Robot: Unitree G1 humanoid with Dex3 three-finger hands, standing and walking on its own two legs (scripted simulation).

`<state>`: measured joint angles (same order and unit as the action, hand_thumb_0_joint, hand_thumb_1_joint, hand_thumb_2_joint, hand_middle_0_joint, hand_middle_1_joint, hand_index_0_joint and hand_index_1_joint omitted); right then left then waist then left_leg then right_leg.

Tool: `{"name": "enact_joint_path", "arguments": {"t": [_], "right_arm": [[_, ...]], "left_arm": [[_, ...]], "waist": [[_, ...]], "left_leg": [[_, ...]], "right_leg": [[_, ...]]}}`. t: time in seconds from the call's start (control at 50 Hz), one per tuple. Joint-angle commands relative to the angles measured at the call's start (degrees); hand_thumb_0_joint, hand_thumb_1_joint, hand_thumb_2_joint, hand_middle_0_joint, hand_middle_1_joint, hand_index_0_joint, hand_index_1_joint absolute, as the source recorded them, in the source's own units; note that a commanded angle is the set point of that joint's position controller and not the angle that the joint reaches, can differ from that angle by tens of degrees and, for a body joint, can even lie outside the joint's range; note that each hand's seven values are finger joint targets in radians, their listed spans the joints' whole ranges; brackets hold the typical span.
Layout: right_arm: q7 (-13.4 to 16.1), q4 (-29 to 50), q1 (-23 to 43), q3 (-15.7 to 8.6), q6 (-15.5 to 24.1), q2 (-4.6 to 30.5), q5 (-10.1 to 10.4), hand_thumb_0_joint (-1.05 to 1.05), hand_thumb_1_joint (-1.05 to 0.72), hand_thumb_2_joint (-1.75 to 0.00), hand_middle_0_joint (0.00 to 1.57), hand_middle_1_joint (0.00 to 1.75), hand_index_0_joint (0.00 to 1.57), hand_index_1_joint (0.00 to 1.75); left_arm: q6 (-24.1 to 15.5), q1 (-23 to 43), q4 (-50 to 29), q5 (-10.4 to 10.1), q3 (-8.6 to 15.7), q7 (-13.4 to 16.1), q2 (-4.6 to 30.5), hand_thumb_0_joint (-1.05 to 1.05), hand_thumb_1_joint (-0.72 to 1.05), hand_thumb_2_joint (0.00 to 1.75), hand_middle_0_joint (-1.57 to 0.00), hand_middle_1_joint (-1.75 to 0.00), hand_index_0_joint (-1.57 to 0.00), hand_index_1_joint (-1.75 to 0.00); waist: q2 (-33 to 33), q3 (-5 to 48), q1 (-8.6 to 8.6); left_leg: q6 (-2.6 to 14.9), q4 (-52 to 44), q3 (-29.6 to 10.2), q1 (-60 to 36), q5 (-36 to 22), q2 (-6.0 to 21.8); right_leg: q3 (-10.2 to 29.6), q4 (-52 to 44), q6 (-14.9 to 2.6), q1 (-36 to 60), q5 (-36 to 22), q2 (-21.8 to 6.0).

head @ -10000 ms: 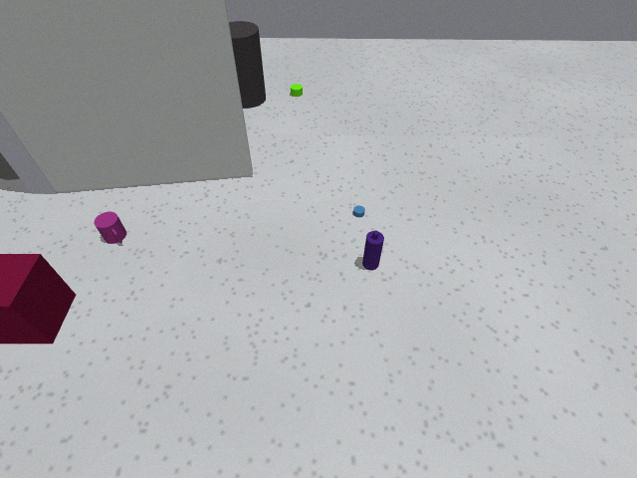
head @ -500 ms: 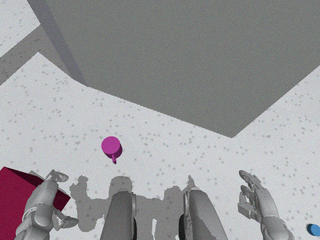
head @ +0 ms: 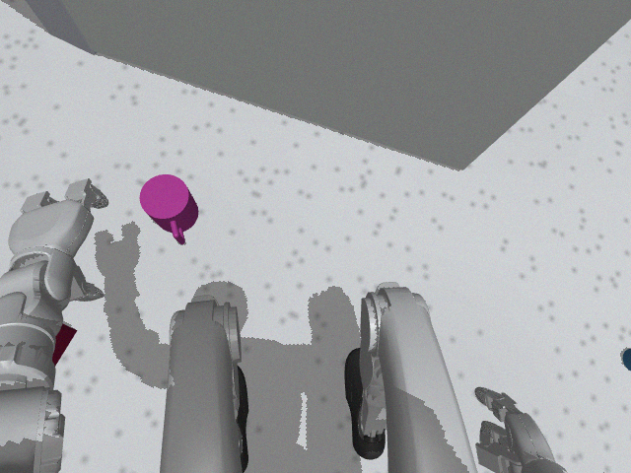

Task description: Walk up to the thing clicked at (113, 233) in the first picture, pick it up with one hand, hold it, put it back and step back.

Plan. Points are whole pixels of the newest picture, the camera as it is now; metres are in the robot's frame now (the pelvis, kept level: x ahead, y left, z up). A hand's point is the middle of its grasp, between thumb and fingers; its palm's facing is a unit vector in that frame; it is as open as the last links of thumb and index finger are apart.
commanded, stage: rise first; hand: left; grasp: from above
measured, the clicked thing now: (172, 212) +0.53 +0.25 -0.37
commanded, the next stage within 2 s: none
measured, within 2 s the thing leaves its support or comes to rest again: neither
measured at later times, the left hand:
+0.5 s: hand (105, 228) +0.45 +0.31 -0.21, palm faces -0.46 -0.03 -0.89, open 14.0 cm
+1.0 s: hand (119, 220) +0.47 +0.30 -0.24, palm faces -0.46 -0.04 -0.89, open 13.8 cm
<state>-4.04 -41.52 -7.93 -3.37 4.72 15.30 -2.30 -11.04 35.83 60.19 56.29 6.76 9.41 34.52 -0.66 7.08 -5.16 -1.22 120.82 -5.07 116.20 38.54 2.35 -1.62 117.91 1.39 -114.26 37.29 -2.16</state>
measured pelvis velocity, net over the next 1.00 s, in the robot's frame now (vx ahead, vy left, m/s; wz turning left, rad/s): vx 0.01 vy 0.01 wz -0.06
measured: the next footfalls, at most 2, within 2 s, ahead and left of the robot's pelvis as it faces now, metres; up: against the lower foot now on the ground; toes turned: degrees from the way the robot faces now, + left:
none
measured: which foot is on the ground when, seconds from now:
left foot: down 0.00-1.00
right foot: down 0.00-1.00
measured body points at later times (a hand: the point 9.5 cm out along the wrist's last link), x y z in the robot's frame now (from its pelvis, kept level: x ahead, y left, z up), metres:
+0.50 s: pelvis +0.00 +0.01 -0.06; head +0.22 +0.07 +0.33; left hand +0.47 +0.30 -0.16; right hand +0.06 -0.27 -0.17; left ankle +0.08 +0.13 -0.39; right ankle +0.10 -0.13 -0.39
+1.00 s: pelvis +0.01 +0.01 -0.08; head +0.25 +0.07 +0.29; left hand +0.49 +0.30 -0.19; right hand +0.04 -0.27 -0.19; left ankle +0.08 +0.13 -0.39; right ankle +0.10 -0.13 -0.39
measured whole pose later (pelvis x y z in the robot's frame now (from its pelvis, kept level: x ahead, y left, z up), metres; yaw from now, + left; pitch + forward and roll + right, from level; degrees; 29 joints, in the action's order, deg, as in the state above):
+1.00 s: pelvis +0.01 +0.01 -0.08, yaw -3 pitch +35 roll -8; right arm -7.9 -42.6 -9.1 1.3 1.4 15.2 -7.5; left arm -14.5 53.9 80.3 73.5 6.9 20.1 44.1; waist 0.8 3.0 -12.5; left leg -0.2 136.1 -7.6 131.1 40.3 1.4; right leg -2.3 130.8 3.1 -127.1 38.6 -1.6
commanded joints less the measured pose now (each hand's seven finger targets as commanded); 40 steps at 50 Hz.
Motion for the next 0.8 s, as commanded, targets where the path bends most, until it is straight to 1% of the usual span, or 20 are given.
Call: {"name": "enact_joint_path", "arguments": {"t": [0.0, 0.02, 0.04, 0.06, 0.08, 0.1, 0.18, 0.26, 0.34, 0.36, 0.38, 0.4, 0.42, 0.44, 0.52, 0.56, 0.64, 0.68, 0.76, 0.78], "right_arm": [[0.6, 4.3, -7.1, -3.8, 0.0, 11.8, -0.6, 0.0, -0.9, -0.9, 0.2, 0.3, 0.2, 0.3], [0.5, 3.5, -7.7, -3.6, -0.5, 12.0, -0.8, 0.0, -0.9, -0.91, 0.2, 0.3, 0.2, 0.3], [0.4, 3.8, -7.1, -3.5, -0.8, 12.0, -1.0, 0.0, -0.9, -0.91, 0.2, 0.3, 0.2, 0.3], [0.4, 2.9, -8.0, -3.4, -1.0, 12.0, -1.2, 0.0, -0.9, -0.91, 0.2, 0.3, 0.2, 0.3], [0.2, 3.2, -8.0, -3.3, -1.2, 12.2, -1.2, 0.0, -0.9, -0.91, 0.2, 0.3, 0.2, 0.3], [0.2, 1.7, -8.9, -3.2, -1.4, 12.4, -1.5, 0.0, -0.9, -0.9, 0.2, 0.3, 0.2, 0.3], [-0.2, 2.0, -9.1, -3.0, -2.0, 12.7, -2.1, 0.0, -0.9, -0.91, 0.2, 0.3, 0.2, 0.3], [-0.6, 1.2, -9.6, -2.7, -2.4, 13.3, -2.6, 0.0, -0.9, -0.9, 0.2, 0.3, 0.2, 0.3], [-1.2, 0.7, -10.7, -2.5, -2.8, 14.0, -3.1, 0.0, -0.9, -0.9, 0.2, 0.3, 0.2, 0.3], [-1.4, 0.7, -10.5, -2.3, -2.9, 13.9, -3.1, 0.0, -0.9, -0.9, 0.2, 0.3, 0.2, 0.3], [-1.5, 0.0, -11.2, -2.3, -3.2, 13.6, -3.4, 0.0, -0.9, -0.9, 0.2, 0.3, 0.2, 0.3], [-1.6, 0.8, -10.6, -2.2, -3.0, 13.6, -3.5, 0.0, -0.9, -0.9, 0.2, 0.3, 0.2, 0.3], [-1.7, 0.6, -10.8, -2.1, -3.0, 14.0, -3.5, 0.0, -0.9, -0.9, 0.2, 0.3, 0.2, 0.3], [-1.9, 0.6, -10.8, -1.8, -3.0, 13.5, -3.8, 0.0, -0.9, -0.9, 0.2, 0.3, 0.2, 0.3], [-2.3, 0.2, -11.7, -1.4, -2.9, 13.1, -4.3, 0.0, -0.9, -0.91, 0.2, 0.3, 0.2, 0.3], [-2.4, 0.1, -11.9, -1.2, -2.8, 13.7, -4.5, 0.0, -0.9, -0.91, 0.2, 0.3, 0.2, 0.3], [-2.6, 0.2, -11.9, -0.8, -2.8, 13.7, -4.8, 0.0, -0.9, -0.91, 0.2, 0.3, 0.2, 0.3], [-2.7, 0.0, -11.5, -0.5, -2.7, 13.8, -4.9, 0.0, -0.91, -0.91, 0.2, 0.3, 0.2, 0.3], [-2.7, 0.1, -11.9, -0.3, -2.9, 13.8, -5.1, 0.0, -0.91, -0.91, 0.2, 0.3, 0.2, 0.3], [-2.7, 0.0, -12.2, -0.4, -2.9, 14.0, -5.1, 0.0, -0.91, -0.91, 0.2, 0.3, 0.2, 0.3]], "left_arm": [[-2.2, 19.3, -7.8, 3.8, 4.7, 4.0, 20.8, 0.0, -0.53, 1.01, -0.06, -1.05, -0.07, -1.04], [-2.0, 18.3, -3.4, 5.0, 3.7, 4.4, 19.8, 0.0, -0.53, 1.02, -0.07, -1.04, -0.07, -1.03], [-2.4, 20.1, -3.9, 5.4, 2.9, 4.9, 19.3, 0.0, -0.53, 1.02, -0.07, -1.03, -0.07, -1.03], [-2.4, 19.6, -0.4, 5.9, 2.0, 5.2, 18.2, 0.0, -0.53, 1.02, -0.06, -1.04, -0.07, -1.03], [-2.7, 22.3, -3.0, 6.7, 2.1, 5.7, 19.0, 0.0, -0.54, 1.03, -0.06, -1.02, -0.07, -1.02], [-2.7, 22.1, 0.2, 7.6, 2.3, 6.1, 20.3, 0.0, -0.53, 1.01, -0.06, -1.02, -0.07, -1.02], [-3.0, 26.3, 0.0, 10.0, 1.3, 7.3, 20.2, 0.0, -0.53, 1.02, -0.06, -1.02, -0.06, -1.02], [-3.0, 27.4, 3.4, 12.4, 0.9, 8.4, 20.7, 0.0, -0.53, 1.01, -0.06, -1.02, -0.06, -1.01], [-3.1, 28.7, 6.3, 14.9, 0.8, 9.3, 21.2, 0.0, -0.52, 1.0, -0.05, -1.03, -0.07, -1.02], [-3.2, 29.9, 4.6, 15.0, 1.0, 9.6, 21.7, 0.0, -0.52, 1.0, -0.05, -1.03, -0.07, -1.01], [-2.9, 28.1, 8.7, 15.7, 0.8, 9.8, 21.2, 0.0, -0.51, 0.98, -0.05, -1.05, -0.08, -1.02], [-3.4, 31.9, 5.4, 15.5, 0.2, 10.0, 20.7, 0.0, -0.52, 0.99, -0.06, -1.04, -0.07, -1.02], [-3.5, 32.0, 5.8, 16.0, 1.1, 10.3, 22.5, 0.0, -0.51, 0.98, -0.05, -1.05, -0.08, -1.02], [-3.3, 30.2, 8.5, 16.2, 0.8, 10.4, 21.3, 0.0, -0.5, 0.97, -0.05, -1.06, -0.08, -1.03], [-3.4, 33.6, 9.0, 15.9, 0.4, 11.1, 21.5, 0.0, -0.51, 0.98, -0.06, -1.06, -0.08, -1.03], [-3.3, 33.8, 9.7, 16.0, 1.4, 11.4, 23.1, 0.0, -0.51, 0.97, -0.05, -1.06, -0.08, -1.03], [-3.6, 35.9, 11.2, 16.6, 0.6, 11.7, 22.5, 0.0, -0.5, 0.97, -0.06, -1.07, -0.09, -1.04], [-3.4, 34.7, 12.6, 16.6, 0.8, 12.0, 22.7, 0.0, -0.5, 0.97, -0.05, -1.08, -0.09, -1.05], [-3.5, 35.9, 10.8, 16.5, 1.2, 12.4, 23.5, 0.0, -0.51, 0.97, -0.05, -1.09, -0.09, -1.05], [-3.4, 36.1, 11.5, 16.6, 1.3, 12.3, 23.9, 0.0, -0.51, 0.98, -0.05, -1.08, -0.08, -1.05]], "waist": [[-8.4, 37.5, 0.29], [-8.9, 35.4, -0.52], [-9.2, 34.6, -1.19], [-7.9, 32.6, -2.18], [-9.3, 34.4, -1.82], [-9.7, 33.7, -2.28], [-12.0, 34.9, -2.98], [-12.9, 34.0, -3.39], [-15.2, 34.9, -4.39], [-15.8, 35.4, -4.05], [-14.7, 34.1, -4.82], [-14.2, 34.9, -5.27], [-15.5, 35.1, -4.88], [-15.0, 34.4, -4.96], [-12.3, 35.1, -6.36], [-13.0, 35.2, -5.9], [-14.6, 34.4, -6.82], [-14.4, 32.7, -6.51], [-14.5, 35.0, -6.27], [-14.6, 35.3, -6.8]], "left_leg": [[2.54, -13.3, 3.6, -22.9, -2.4, -2.6], [2.44, -12.9, 3.4, -21.8, -1.8, -2.6], [2.56, -12.3, 3.6, -21.4, -1.3, -2.7], [2.69, -11.8, 3.3, -19.5, -0.2, -2.8], [2.58, -11.3, 3.1, -20.8, -1.6, -2.8], [2.56, -10.9, 2.9, -20.5, -1.2, -2.8], [2.37, -9.0, 2.9, -21.0, -3.4, -2.9], [2.15, -8.3, 2.3, -20.9, -3.8, -2.7], [1.65, -7.5, 1.2, -22.1, -7.2, -2.6], [1.48, -7.6, 0.9, -22.9, -8.3, -2.6], [1.92, -6.5, 1.8, -21.1, -7.2, -2.7], [2.06, -5.7, 1.9, -20.9, -8.0, -2.7], [1.89, -5.8, 1.7, -21.3, -8.4, -2.8], [2.06, -5.0, 2.2, -20.6, -8.7, -2.8], [3.0, -2.2, 3.8, -16.9, -9.2, -3.0], [2.74, -2.3, 3.1, -16.9, -8.9, -2.8], [2.58, -2.1, 2.7, -16.2, -7.0, -2.8], [2.55, -2.4, 2.6, -15.9, -5.8, -2.7], [2.69, -1.1, 3.3, -16.3, -7.1, -2.8], [2.74, -0.7, 3.3, -15.9, -7.1, -2.8]], "right_leg": [[-3.2, -12.5, -3.21, 16.3, -1.2, 2.3], [-3.6, -11.5, -3.25, 14.2, -1.0, 2.3], [-3.7, -11.2, -3.3, 13.2, -0.7, 2.4], [-4.0, -10.9, -3.23, 12.3, 0.2, 2.4], [-4.2, -10.1, -3.29, 11.6, -1.5, 2.3], [-4.3, -9.4, -3.39, 10.5, -1.2, 2.3], [-4.8, -7.3, -3.54, 8.6, -3.5, 2.2], [-5.4, -5.5, -3.6, 6.1, -4.3, 2.1], [-6.1, -2.6, -3.61, 4.2, -7.2, 1.8], [-6.0, -2.2, -3.64, 4.1, -8.0, 1.6], [-5.9, -2.7, -3.72, 4.2, -7.1, 2.0], [-5.8, -2.7, -3.52, 4.4, -8.1, 1.8], [-5.8, -2.1, -3.55, 4.0, -8.2, 1.7], [-5.8, -2.1, -3.49, 4.3, -8.4, 1.9], [-5.3, -3.1, -3.04, 7.5, -9.8, 2.4], [-5.6, -1.9, -3.15, 6.2, -9.2, 2.2], [-6.1, -0.9, -3.37, 4.0, -7.7, 2.4], [-6.2, -0.8, -3.37, 3.0, -6.8, 2.4], [-5.9, -0.9, -3.32, 4.6, -8.0, 2.5], [-6.0, -0.8, -3.24, 4.6, -8.1, 2.6]]}}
